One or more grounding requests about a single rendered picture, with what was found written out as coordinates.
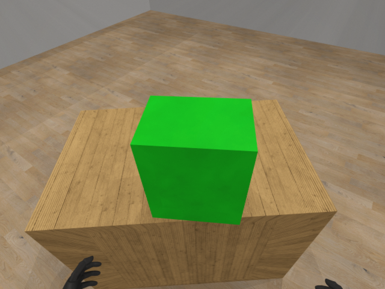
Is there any carton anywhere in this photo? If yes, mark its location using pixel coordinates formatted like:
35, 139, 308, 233
130, 96, 258, 225

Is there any pedestal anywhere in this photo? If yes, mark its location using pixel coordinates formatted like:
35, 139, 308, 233
25, 99, 337, 289

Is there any left robot hand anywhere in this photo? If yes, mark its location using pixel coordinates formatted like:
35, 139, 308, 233
63, 256, 102, 289

